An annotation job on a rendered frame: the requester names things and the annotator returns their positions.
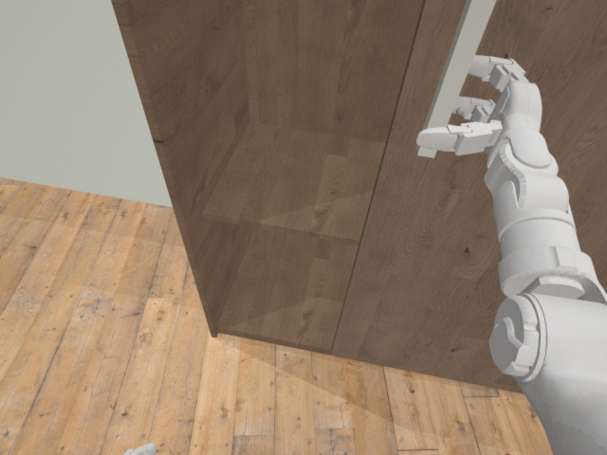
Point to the wardrobe door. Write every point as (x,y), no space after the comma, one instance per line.
(425,290)

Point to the handle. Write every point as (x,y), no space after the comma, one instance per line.
(466,40)

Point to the right robot hand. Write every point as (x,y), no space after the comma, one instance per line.
(520,106)

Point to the robot right upper arm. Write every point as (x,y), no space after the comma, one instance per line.
(556,350)

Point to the robot right forearm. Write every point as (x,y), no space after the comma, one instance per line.
(535,225)

